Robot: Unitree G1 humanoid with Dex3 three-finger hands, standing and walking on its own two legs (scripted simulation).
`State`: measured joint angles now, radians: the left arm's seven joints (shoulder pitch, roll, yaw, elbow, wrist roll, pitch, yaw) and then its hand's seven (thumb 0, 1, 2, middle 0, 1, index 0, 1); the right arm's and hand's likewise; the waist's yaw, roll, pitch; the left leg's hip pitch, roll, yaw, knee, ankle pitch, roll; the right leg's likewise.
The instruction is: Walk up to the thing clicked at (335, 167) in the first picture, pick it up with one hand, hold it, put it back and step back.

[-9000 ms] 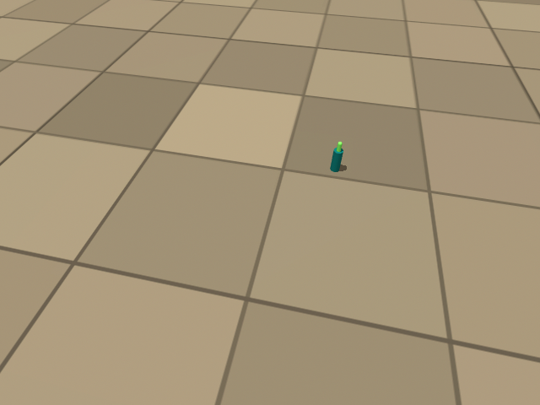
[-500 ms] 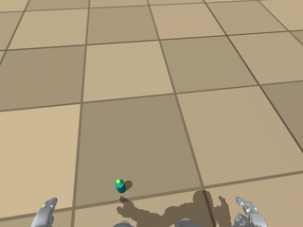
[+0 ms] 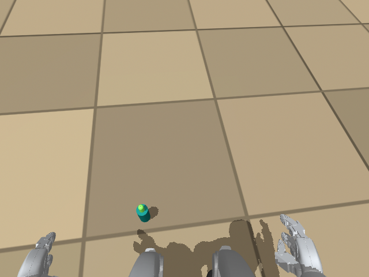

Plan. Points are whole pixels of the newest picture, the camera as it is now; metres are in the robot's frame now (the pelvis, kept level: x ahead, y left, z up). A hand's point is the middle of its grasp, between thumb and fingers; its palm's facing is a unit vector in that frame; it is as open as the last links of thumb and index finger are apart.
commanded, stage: go down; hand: left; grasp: from the side
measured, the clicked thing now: (143, 212) +0.39 +0.18 -0.58
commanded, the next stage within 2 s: none
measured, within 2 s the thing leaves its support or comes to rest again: neither
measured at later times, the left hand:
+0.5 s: hand (72, 229) +0.25 +0.32 -0.22, palm faces +0.08 -0.98 -0.20, open 17.4 cm
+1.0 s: hand (73, 216) +0.30 +0.34 -0.27, palm faces +0.06 -0.99 -0.13, open 17.3 cm
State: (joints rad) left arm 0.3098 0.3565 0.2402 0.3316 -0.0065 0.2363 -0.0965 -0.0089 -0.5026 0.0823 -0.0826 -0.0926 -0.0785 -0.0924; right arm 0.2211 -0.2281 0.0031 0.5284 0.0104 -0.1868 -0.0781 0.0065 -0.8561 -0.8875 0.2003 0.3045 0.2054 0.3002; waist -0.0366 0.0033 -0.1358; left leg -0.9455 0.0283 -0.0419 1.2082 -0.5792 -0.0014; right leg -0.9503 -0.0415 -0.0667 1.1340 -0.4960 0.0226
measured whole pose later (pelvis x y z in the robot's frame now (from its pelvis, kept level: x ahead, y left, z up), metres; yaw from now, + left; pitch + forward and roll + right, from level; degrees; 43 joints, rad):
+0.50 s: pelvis -0.05 +0.00 -0.15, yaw -1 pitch +32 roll -3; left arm -0.19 0.54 0.52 0.78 -0.12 -0.30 -0.42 -0.01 -0.57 0.09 -0.08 -0.13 -0.08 -0.12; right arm 0.14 -0.29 0.02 0.64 0.00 -0.19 -0.04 0.01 -0.89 -0.89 0.20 0.30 0.20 0.30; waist -0.05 -0.01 -0.17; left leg -1.64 0.01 -0.05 1.79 -0.70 0.00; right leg -1.66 -0.06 -0.05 1.72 -0.61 0.01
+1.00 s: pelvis -0.08 +0.00 -0.23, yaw -2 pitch +33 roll -5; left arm -0.44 0.70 0.65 0.98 -0.16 -0.41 -0.61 -0.02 -0.52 0.07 -0.05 -0.10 -0.05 -0.09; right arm 0.12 -0.34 0.06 0.67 -0.01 -0.18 -0.02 0.00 -0.90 -0.90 0.20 0.30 0.21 0.30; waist -0.08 -0.02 -0.14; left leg -1.93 0.00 -0.08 2.07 -0.71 0.00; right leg -1.93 -0.06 -0.05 1.97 -0.61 0.02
